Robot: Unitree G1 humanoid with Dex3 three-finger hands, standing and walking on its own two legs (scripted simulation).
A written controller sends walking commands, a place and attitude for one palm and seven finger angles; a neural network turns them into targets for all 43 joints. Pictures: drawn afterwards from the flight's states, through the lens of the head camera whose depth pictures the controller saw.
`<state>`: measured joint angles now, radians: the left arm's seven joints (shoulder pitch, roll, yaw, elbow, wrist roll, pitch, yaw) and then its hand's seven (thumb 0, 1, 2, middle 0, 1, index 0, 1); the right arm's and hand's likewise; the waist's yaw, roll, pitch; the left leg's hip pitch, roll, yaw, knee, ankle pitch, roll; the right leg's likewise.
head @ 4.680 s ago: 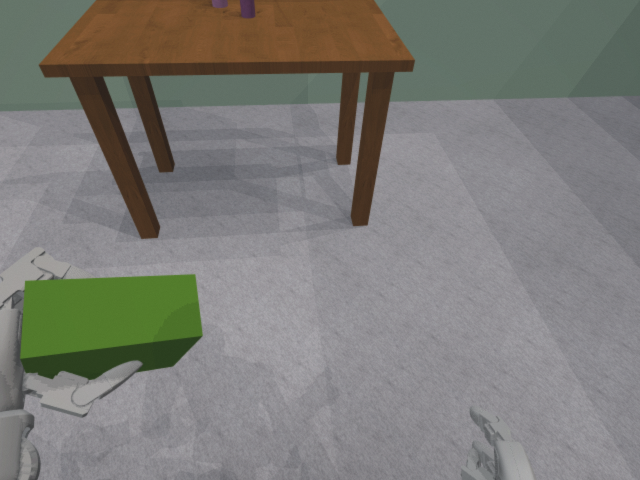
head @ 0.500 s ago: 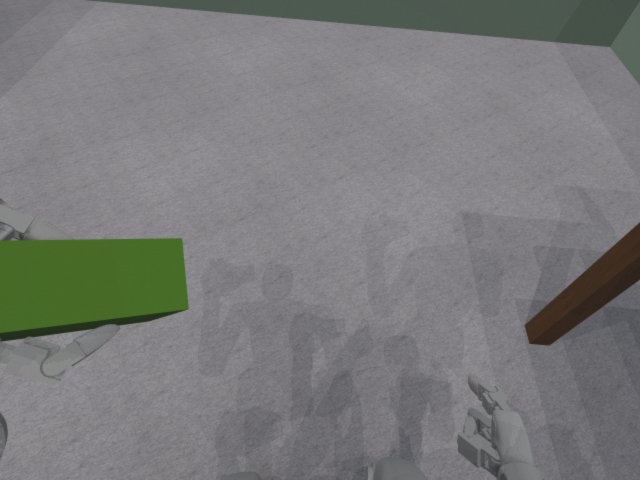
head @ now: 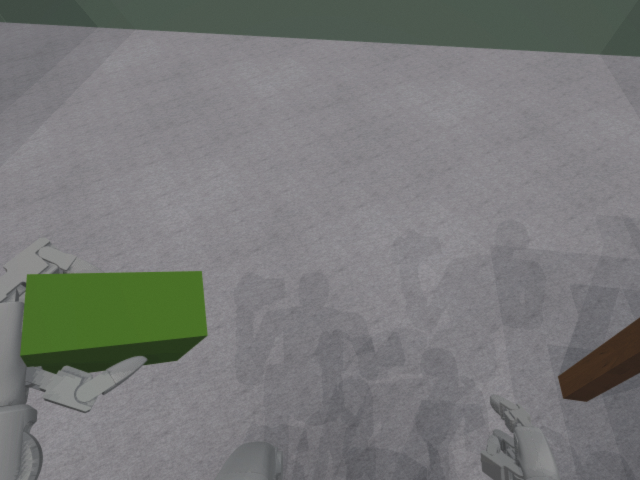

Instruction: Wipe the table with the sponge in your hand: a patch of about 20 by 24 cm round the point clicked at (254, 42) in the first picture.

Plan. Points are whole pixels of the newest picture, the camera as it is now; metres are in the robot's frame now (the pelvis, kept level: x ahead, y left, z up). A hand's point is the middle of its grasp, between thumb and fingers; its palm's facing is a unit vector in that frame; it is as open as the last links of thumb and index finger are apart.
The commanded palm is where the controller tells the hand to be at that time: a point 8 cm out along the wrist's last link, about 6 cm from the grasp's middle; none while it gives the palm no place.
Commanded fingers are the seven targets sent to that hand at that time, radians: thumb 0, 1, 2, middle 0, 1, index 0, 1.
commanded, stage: walk to a spot facing it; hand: left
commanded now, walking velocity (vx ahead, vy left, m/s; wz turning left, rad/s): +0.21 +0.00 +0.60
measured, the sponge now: (143, 324) +0.24 +0.18 +0.13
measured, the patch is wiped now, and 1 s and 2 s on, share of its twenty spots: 0.00 0.00 0.00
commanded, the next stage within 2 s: turn to face it in 0.04 s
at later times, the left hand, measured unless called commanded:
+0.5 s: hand (73, 220) +0.32 +0.25 +0.19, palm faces +0.38 -0.82 -0.42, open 10.2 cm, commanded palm +0.27 +0.30 +0.18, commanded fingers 0.00 0.10 1.30 -1.20 -1.60 -1.20 -1.60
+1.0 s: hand (235, 188) +0.36 +0.10 +0.20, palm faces +0.08 -0.82 -0.57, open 10.2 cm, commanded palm +0.32 +0.17 +0.18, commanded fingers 0.00 0.10 1.30 -1.20 -1.60 -1.20 -1.60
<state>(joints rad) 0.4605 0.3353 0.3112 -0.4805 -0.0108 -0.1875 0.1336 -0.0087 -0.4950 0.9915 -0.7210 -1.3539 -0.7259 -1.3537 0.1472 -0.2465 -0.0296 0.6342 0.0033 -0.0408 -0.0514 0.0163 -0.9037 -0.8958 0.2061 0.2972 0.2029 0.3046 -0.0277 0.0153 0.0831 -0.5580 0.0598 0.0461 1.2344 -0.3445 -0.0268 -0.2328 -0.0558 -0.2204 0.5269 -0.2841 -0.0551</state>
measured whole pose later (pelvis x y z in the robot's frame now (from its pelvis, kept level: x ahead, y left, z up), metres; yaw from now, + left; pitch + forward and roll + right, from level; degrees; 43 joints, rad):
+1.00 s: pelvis +0.08 -0.05 +0.00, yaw -19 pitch +1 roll +3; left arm 0.55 0.47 0.46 -0.61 -0.06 -0.22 0.16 -0.01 -0.50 1.00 -0.72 -1.36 -0.72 -1.36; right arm 0.13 -0.28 -0.07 0.56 0.01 0.03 -0.02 0.01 -0.91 -0.90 0.20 0.30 0.20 0.30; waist -0.03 -0.01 0.10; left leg -0.50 0.05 0.01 1.09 -0.42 -0.10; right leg -0.35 0.09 0.01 0.48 -0.15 -0.13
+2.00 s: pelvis -0.09 +0.00 -0.01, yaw -54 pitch +0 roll +2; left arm 0.54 0.43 0.46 -0.60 -0.04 -0.20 0.15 -0.01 -0.50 1.00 -0.71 -1.36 -0.73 -1.36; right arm 0.18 -0.25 -0.04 0.53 0.01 0.04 -0.02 0.01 -0.91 -0.90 0.20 0.30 0.20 0.30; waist 0.02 -0.07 0.09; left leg -0.28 0.04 0.12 0.59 -0.29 -0.01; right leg -0.49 0.09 0.07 0.77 -0.34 -0.01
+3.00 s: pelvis -0.22 +0.07 +0.00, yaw -89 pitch +0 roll +0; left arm 0.46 0.39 0.38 -0.52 -0.02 -0.17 0.13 -0.01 -0.50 1.00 -0.72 -1.36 -0.73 -1.36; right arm 0.19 -0.15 0.02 0.51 0.02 0.02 0.01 0.01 -0.90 -0.90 0.21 0.30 0.20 0.30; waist 0.07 0.00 0.06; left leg -0.19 0.11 0.13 0.52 -0.31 -0.04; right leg -0.54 0.04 0.00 1.01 -0.39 0.05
